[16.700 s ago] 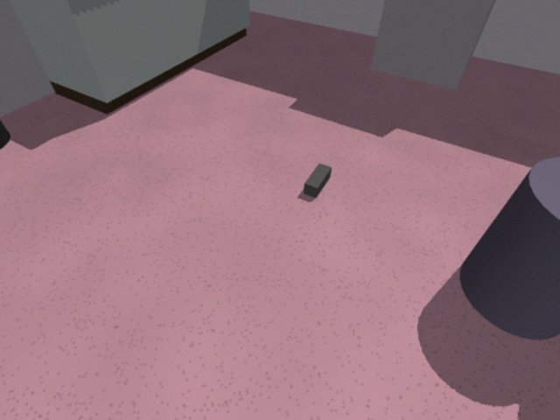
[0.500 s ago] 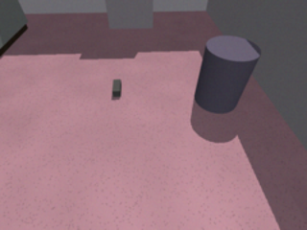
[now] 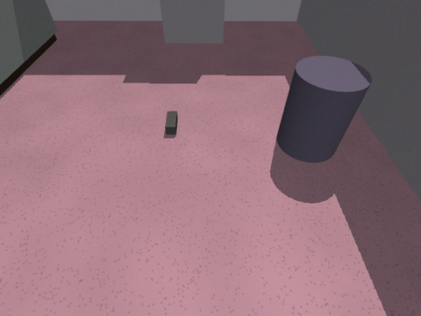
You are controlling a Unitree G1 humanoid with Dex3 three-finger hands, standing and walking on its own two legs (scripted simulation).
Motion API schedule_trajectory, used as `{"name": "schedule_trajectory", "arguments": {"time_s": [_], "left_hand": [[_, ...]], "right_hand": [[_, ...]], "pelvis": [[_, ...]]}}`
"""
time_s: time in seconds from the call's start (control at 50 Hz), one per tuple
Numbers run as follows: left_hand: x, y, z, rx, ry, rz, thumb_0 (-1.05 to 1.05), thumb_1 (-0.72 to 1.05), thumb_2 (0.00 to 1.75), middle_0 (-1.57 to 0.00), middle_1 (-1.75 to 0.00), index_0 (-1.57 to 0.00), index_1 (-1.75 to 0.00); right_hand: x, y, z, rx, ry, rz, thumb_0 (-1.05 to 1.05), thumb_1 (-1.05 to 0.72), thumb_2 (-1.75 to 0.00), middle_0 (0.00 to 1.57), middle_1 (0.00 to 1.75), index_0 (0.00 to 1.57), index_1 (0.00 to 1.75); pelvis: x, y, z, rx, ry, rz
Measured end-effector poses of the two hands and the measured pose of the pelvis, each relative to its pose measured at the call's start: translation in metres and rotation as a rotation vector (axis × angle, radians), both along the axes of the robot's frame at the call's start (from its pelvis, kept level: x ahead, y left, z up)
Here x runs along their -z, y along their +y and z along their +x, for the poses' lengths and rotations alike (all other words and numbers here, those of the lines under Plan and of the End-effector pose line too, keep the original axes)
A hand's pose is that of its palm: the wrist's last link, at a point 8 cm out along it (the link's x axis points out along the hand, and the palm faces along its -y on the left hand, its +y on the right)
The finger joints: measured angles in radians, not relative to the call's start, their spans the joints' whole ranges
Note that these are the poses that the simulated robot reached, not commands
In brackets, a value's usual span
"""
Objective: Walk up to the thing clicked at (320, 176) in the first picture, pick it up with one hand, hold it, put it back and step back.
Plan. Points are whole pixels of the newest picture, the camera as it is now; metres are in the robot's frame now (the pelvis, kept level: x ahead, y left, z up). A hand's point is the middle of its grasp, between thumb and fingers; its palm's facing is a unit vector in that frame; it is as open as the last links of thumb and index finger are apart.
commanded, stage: stand
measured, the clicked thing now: (171, 122) +1.57 +0.25 -0.75
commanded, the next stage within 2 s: none
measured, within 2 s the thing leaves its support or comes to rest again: neither
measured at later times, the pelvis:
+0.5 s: pelvis +0.01 +0.00 +0.00, yaw +1 degrees
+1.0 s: pelvis +0.03 +0.00 +0.00, yaw +1 degrees
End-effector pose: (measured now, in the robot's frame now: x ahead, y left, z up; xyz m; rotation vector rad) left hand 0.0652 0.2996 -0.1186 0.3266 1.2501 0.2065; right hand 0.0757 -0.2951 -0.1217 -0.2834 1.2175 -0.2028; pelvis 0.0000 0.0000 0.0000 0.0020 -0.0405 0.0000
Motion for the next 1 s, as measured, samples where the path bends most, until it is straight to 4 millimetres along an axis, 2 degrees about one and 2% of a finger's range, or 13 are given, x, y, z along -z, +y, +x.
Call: {"name": "schedule_trajectory", "arguments": {"time_s": [0.16, 0.46, 0.84, 1.0], "left_hand": [[0.002, -0.001, -0.005, -0.004, 0.008, -0.005, 0.01, 0.91, 0.9, -0.2, -0.3, -0.21, -0.3], [0.002, -0.001, 0.008, 0.002, 0.001, -0.011, 0.01, 0.91, 0.9, -0.2, -0.3, -0.21, -0.3], [-0.001, -0.001, 0.033, 0.001, -0.024, -0.003, 0.01, 0.91, 0.9, -0.2, -0.3, -0.21, -0.3], [-0.001, -0.002, 0.037, -0.002, -0.034, -0.003, 0.01, 0.91, 0.9, -0.2, -0.3, -0.21, -0.3]], "right_hand": [[0.0, 0.0, -0.005, 0.003, 0.015, -0.003, 0.01, -0.91, -0.89, 0.2, 0.3, 0.2, 0.3], [0.001, -0.001, -0.005, 0.003, 0.044, -0.01, 0.01, -0.91, -0.89, 0.2, 0.3, 0.2, 0.3], [-0.001, 0.0, 0.026, -0.012, 0.014, -0.013, 0.01, -0.91, -0.89, 0.2, 0.3, 0.2, 0.3], [-0.003, -0.001, 0.033, -0.016, -0.002, -0.016, 0.01, -0.91, -0.89, 0.2, 0.3, 0.2, 0.3]], "pelvis": [[0.0, 0.001, 0.001, -0.003, 0.0, 0.0], [0.0, 0.001, 0.008, -0.011, 0.012, 0.001], [-0.001, 0.0, 0.025, -0.018, 0.016, 0.0], [-0.001, -0.001, 0.027, -0.018, 0.014, -0.001]]}}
